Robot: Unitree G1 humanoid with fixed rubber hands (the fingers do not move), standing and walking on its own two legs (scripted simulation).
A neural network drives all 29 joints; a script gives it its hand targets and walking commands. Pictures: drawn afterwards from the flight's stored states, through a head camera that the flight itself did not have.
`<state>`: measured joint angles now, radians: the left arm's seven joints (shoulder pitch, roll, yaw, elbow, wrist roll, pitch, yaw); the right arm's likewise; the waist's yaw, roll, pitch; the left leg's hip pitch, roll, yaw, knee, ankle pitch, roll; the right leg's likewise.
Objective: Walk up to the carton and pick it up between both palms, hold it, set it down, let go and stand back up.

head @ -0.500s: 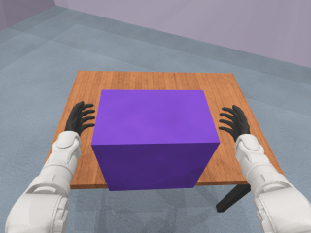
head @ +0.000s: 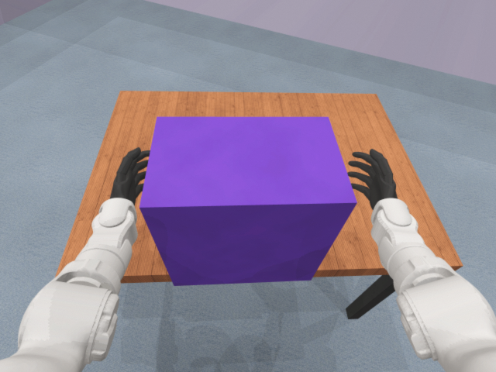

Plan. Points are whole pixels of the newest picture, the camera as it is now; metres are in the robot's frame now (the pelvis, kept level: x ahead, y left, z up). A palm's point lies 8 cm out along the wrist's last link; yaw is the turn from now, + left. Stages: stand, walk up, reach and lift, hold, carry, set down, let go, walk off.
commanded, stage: reach and lift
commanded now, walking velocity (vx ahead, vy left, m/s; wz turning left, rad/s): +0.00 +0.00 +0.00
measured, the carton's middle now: (244, 209) +0.43 +0.04 -0.01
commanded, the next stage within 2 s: none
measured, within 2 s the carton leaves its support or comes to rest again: neither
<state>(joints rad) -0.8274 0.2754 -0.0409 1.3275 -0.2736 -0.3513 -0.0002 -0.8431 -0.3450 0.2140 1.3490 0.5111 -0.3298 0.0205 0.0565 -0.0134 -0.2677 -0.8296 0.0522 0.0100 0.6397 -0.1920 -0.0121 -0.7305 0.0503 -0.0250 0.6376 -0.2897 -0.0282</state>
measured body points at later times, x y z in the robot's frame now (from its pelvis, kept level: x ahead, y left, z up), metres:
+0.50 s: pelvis +0.01 +0.00 +0.00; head +0.08 +0.02 +0.45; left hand +0.41 +0.23 +0.03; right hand +0.45 -0.16 +0.05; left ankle +0.05 +0.13 -0.71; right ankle -0.01 -0.10 -0.71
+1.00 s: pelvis +0.01 +0.00 +0.01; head +0.08 +0.02 +0.45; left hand +0.42 +0.23 +0.03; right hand +0.45 -0.16 +0.05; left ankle +0.05 +0.13 -0.71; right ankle -0.01 -0.10 -0.71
